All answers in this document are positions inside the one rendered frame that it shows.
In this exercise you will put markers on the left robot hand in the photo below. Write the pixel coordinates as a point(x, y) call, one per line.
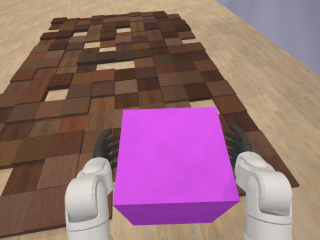
point(102, 149)

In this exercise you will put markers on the right robot hand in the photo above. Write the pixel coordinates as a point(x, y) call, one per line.
point(240, 144)

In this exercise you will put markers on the right robot forearm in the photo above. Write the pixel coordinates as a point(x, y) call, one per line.
point(268, 201)

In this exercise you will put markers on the left robot forearm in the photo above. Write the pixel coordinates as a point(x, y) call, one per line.
point(86, 202)

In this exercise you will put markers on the carton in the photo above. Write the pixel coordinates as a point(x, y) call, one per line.
point(173, 167)

